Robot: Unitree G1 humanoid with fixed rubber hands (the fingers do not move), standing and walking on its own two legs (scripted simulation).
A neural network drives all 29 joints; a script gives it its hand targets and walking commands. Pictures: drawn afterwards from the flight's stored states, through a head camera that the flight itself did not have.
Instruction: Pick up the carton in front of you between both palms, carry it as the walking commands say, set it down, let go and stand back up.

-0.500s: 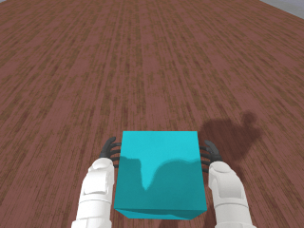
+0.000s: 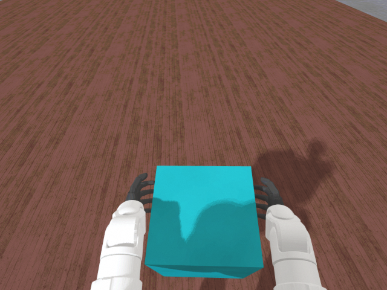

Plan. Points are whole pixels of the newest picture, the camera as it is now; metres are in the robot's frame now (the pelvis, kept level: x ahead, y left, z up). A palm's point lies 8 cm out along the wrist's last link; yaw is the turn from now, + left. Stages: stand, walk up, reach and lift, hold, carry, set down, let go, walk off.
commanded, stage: carry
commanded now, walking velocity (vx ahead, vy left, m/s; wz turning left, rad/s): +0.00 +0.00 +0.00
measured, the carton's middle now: (203, 226) +0.31 +0.00 -0.05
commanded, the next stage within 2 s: hold in 0.18 s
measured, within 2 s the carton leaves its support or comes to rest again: neither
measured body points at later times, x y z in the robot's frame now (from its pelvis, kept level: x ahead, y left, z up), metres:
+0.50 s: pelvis -0.02 +0.01 +0.01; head -0.05 +0.02 +0.46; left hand +0.30 +0.14 +0.05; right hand +0.27 -0.17 +0.04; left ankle +0.04 +0.13 -0.73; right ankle -0.01 -0.10 -0.74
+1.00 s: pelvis -0.06 +0.02 -0.05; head +0.13 +0.00 +0.35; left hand +0.35 +0.12 -0.12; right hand +0.33 -0.17 -0.13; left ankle +0.04 +0.13 -0.73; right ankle +0.00 -0.10 -0.73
